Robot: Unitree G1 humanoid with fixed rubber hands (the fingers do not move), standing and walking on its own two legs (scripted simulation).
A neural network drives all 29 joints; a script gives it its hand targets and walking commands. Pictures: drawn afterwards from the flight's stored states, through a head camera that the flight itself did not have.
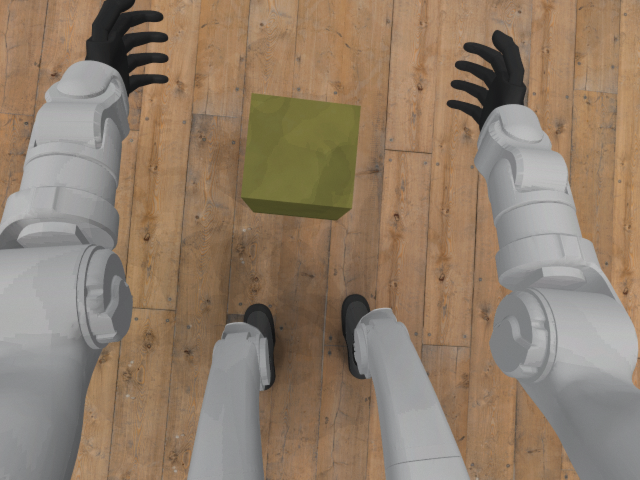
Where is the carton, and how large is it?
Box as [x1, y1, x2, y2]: [241, 93, 360, 220]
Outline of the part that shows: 252,93 241,197 255,212 336,220 351,208 360,106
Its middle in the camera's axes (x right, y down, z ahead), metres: -0.04 -0.16 +0.86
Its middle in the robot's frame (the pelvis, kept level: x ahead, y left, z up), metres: +0.54 -0.02 -0.53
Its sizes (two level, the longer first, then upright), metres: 0.210 0.200 0.250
